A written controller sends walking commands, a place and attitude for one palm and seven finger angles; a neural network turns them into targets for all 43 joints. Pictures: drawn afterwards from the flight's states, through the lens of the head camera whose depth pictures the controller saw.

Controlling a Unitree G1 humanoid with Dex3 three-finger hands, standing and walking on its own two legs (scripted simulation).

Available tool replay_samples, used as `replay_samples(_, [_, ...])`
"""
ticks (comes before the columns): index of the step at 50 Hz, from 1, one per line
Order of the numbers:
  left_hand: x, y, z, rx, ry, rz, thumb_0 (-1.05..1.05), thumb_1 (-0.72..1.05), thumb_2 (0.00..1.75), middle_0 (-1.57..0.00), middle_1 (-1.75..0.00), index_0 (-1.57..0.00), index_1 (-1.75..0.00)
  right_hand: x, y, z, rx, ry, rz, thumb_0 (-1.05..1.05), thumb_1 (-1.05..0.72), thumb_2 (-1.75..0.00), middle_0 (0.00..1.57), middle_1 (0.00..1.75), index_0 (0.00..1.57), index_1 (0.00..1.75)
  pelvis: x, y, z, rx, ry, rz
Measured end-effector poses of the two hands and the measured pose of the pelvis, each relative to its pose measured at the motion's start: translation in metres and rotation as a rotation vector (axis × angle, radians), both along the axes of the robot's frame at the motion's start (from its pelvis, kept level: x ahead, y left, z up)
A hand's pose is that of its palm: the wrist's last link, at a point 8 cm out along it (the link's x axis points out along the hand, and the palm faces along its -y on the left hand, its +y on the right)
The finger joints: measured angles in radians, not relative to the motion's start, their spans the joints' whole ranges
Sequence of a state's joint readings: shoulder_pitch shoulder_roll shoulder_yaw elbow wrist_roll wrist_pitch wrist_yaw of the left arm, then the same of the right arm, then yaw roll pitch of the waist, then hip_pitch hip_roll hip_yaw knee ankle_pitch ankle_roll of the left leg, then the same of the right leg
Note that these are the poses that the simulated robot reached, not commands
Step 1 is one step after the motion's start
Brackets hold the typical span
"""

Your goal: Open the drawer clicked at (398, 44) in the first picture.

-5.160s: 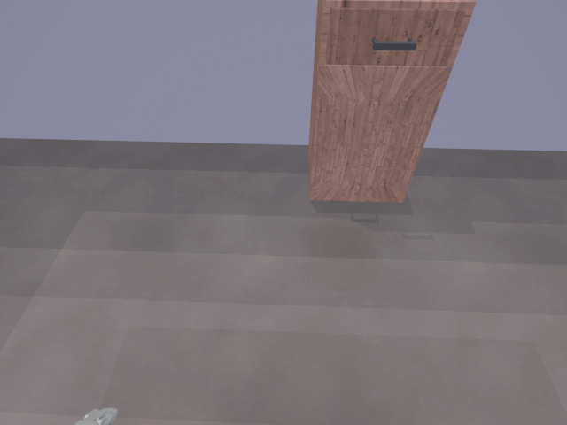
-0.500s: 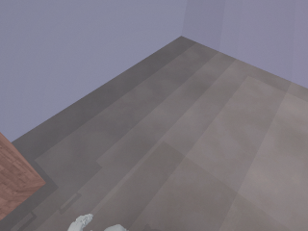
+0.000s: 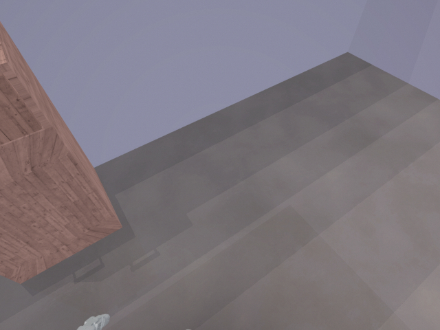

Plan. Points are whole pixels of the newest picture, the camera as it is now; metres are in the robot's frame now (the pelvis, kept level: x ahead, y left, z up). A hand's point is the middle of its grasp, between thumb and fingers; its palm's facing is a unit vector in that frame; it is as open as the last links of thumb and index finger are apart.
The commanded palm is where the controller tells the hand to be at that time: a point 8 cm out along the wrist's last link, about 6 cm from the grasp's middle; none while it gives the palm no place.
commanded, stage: turn to face it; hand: left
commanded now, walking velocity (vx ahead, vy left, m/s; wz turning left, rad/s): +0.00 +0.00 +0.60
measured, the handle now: out of the picture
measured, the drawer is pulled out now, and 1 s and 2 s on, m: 0.00 0.00 0.00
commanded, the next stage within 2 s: take the last steps up to it in 0.92 s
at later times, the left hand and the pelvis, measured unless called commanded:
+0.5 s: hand out of the picture -0.08 +0.20 -0.18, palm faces +0.40 -0.88 -0.25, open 7.4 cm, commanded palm none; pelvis -0.04 -0.01 -0.01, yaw +21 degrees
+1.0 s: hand out of the picture -0.07 +0.16 -0.14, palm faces +0.53 -0.81 -0.27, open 7.4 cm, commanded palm none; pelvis -0.04 -0.04 +0.00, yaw +32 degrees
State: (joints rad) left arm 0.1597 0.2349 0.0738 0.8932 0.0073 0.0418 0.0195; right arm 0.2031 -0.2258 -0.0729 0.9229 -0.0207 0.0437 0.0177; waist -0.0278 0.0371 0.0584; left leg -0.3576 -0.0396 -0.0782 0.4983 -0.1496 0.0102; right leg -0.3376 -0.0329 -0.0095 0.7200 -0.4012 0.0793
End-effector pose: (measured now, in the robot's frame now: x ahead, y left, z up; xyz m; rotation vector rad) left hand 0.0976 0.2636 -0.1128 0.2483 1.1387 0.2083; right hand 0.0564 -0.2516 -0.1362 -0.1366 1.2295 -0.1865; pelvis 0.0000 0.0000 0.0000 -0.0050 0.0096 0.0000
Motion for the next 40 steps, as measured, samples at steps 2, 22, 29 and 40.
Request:
replay_samples(2, [-0.009, -0.011, 0.001, 0.012, -0.031, 0.018, 0.01, 0.9, 0.9, -0.2, -0.3, -0.19, -0.29, 0.005, -0.012, -0.009, 0.013, -0.004, 0.021, 0.0, -0.9, -0.9, 0.21, 0.3, 0.21, 0.3, -0.004, -0.012, -0.006, 0.013, 0.0, 0.029])
replay_samples(22, [-0.173, -0.037, -0.02, -0.075, 0.1, 0.361, 0.01, 0.9, 0.9, -0.21, -0.3, -0.2, -0.3, 0.091, 0.01, 0.012, -0.044, -0.036, 0.396, 0.0, -0.91, -0.9, 0.2, 0.3, 0.2, 0.3, -0.031, -0.021, -0.002, 0.03, -0.01, 0.328])
replay_samples(29, [-0.224, -0.008, -0.031, -0.077, 0.171, 0.479, 0.01, 0.9, 0.9, -0.2, -0.3, -0.2, -0.3, 0.106, 0.057, 0.026, -0.054, -0.13, 0.503, 0.0, -0.9, -0.9, 0.2, 0.3, 0.2, 0.3, -0.044, -0.006, -0.003, 0.003, -0.016, 0.394])
replay_samples(40, [-0.206, -0.013, -0.007, -0.036, 0.06, 0.505, 0.01, 0.91, 0.9, -0.2, -0.3, -0.19, -0.29, 0.086, 0.059, 0.012, 0.002, -0.055, 0.536, 0.0, -0.9, -0.9, 0.21, 0.3, 0.21, 0.3, -0.046, -0.017, 0.004, 0.005, -0.013, 0.472])
